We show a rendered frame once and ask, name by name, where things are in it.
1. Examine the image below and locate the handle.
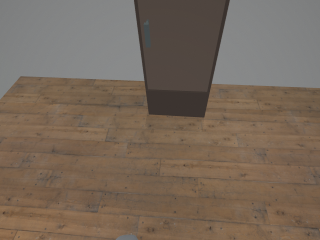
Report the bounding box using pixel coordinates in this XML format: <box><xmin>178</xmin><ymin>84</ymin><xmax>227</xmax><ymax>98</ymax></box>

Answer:
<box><xmin>143</xmin><ymin>19</ymin><xmax>151</xmax><ymax>48</ymax></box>

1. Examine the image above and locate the cupboard door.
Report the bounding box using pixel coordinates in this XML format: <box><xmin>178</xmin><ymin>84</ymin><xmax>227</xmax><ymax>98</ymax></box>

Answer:
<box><xmin>137</xmin><ymin>0</ymin><xmax>226</xmax><ymax>92</ymax></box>

